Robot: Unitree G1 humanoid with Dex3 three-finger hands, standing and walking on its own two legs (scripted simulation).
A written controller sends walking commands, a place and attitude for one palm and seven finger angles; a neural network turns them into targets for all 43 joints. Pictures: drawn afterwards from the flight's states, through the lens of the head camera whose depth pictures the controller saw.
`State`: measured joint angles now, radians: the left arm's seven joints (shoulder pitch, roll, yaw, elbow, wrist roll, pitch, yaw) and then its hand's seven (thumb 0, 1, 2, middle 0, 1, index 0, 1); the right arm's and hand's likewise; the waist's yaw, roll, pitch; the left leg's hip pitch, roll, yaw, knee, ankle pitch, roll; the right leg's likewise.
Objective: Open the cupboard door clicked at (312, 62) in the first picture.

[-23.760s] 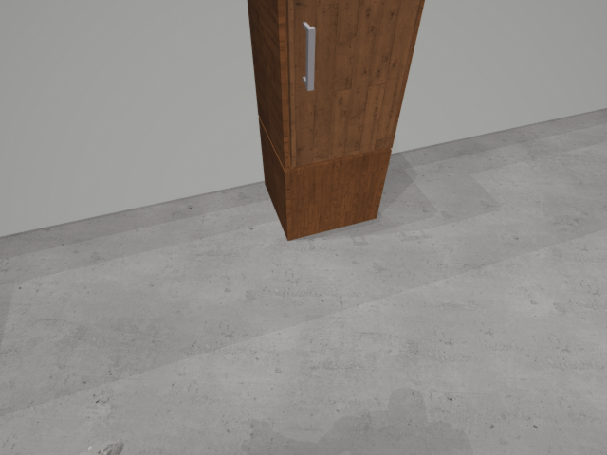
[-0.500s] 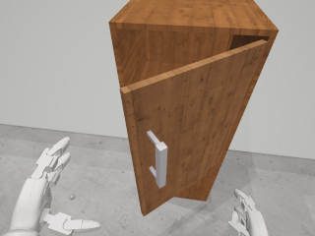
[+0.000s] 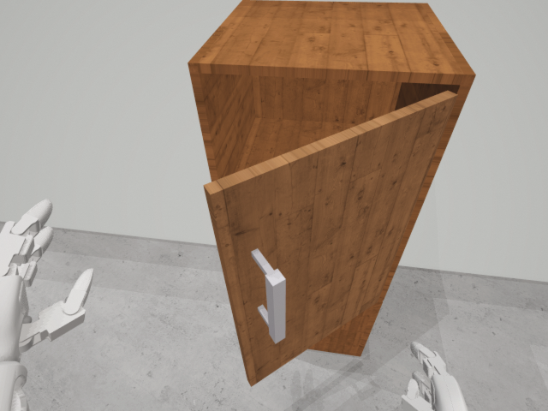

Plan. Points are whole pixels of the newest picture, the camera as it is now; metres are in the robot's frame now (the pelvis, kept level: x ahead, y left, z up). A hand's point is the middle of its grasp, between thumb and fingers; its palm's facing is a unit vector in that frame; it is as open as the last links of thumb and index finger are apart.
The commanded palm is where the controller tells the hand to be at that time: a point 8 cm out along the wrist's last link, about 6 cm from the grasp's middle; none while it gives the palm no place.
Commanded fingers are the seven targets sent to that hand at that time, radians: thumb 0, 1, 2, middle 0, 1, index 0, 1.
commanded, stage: draw the hand back to the body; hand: left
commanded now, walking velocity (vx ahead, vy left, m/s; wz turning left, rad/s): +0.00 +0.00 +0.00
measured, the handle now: (268, 298) +0.27 +0.05 +0.05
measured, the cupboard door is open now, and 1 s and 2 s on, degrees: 41 41 41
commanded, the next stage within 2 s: step back with the hand held close in 0.42 s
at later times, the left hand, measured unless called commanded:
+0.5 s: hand (65, 296) +0.18 +0.25 +0.17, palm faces +0.46 -0.80 -0.39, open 7.4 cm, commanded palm +0.13 +0.29 +0.18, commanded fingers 0.00 0.90 0.90 -0.20 -0.30 -0.20 -0.30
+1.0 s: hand (40, 321) +0.15 +0.26 +0.17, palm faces +0.35 -0.79 -0.50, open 7.4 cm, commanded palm +0.10 +0.30 +0.18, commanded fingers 0.00 0.90 0.90 -0.20 -0.30 -0.20 -0.30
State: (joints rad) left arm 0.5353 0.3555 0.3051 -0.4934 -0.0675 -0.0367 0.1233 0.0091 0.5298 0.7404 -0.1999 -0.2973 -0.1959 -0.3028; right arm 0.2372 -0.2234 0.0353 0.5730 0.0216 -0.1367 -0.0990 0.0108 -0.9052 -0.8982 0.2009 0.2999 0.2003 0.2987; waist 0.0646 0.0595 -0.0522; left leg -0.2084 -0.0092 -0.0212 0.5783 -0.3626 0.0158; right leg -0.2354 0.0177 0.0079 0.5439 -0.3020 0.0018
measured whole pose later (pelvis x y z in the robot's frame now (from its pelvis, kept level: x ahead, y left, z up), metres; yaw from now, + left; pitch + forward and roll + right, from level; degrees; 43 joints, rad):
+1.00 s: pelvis -0.06 +0.01 +0.00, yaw -3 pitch -1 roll +0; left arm 0.56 0.42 0.42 -0.49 -0.03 -0.17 0.14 0.02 0.89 0.90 -0.22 -0.30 -0.21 -0.30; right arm 0.19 -0.24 -0.02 0.53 0.02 -0.01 -0.08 0.01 -0.91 -0.90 0.20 0.30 0.20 0.30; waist -0.01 0.00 0.02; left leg -0.26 -0.01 0.04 0.53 -0.25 0.03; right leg -0.31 0.02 0.07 0.49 -0.17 0.02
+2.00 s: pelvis -0.33 +0.00 +0.00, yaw -6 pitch +3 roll +0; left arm 0.62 0.48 0.46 -0.60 -0.07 -0.20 0.13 0.02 0.89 0.90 -0.22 -0.30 -0.21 -0.30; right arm 0.17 -0.18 0.03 0.64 0.00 -0.11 -0.02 0.01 -0.90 -0.90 0.20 0.30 0.20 0.30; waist 0.01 -0.01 -0.01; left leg -0.61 0.03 0.01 0.75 -0.25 -0.03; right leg -0.13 0.05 -0.02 0.47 -0.40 -0.06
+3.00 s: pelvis -0.39 +0.03 +0.00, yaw -5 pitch -1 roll +1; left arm 0.25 0.22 0.01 0.71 0.03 0.05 0.00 0.01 0.91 0.90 -0.20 -0.29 -0.19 -0.30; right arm 0.15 -0.24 0.02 0.85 -0.03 -0.01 0.00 0.01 -0.91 -0.90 0.20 0.30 0.20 0.30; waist -0.01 -0.01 0.02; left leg -0.28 -0.01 0.06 0.57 -0.29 0.02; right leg -0.27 -0.05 -0.09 0.60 -0.32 -0.01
